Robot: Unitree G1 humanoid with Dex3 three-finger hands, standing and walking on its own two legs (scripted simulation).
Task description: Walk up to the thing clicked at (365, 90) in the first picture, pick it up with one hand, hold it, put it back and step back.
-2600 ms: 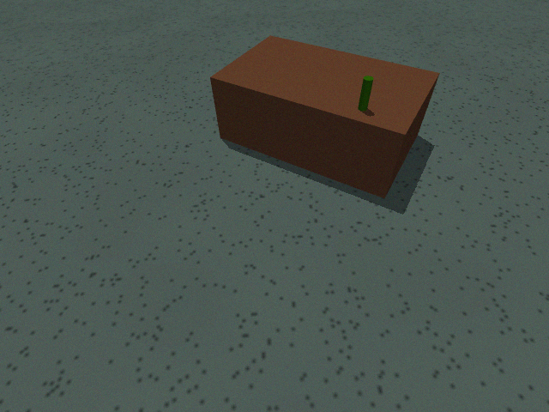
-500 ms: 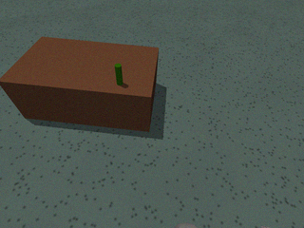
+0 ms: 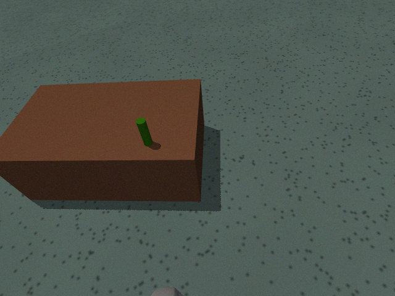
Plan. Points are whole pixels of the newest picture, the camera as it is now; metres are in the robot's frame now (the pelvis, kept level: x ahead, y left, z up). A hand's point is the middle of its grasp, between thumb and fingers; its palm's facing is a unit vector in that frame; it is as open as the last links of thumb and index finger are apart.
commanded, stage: walk up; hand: left
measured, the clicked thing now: (144, 132) +0.83 +0.30 -0.31
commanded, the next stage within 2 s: none
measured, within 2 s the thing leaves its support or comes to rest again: neither
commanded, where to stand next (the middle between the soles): +0.42 +0.08 m, yaw +0 degrees
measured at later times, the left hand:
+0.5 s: hand (72, 257) +0.25 +0.35 -0.15, palm faces -0.08 -0.94 -0.34, open 7.4 cm
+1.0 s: hand (82, 212) +0.36 +0.36 -0.13, palm faces -0.01 -0.92 -0.40, open 7.4 cm
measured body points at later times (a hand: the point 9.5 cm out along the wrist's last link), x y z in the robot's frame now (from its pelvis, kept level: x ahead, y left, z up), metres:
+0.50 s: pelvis +0.17 +0.08 +0.00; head +0.19 +0.10 +0.45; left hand +0.25 +0.40 -0.12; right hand +0.20 -0.24 -0.10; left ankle +0.18 +0.18 -0.74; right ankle +0.25 -0.07 -0.69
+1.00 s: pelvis +0.31 +0.08 +0.00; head +0.32 +0.07 +0.45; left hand +0.36 +0.40 -0.10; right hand +0.37 -0.24 -0.12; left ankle +0.42 +0.24 -0.70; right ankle +0.33 -0.04 -0.74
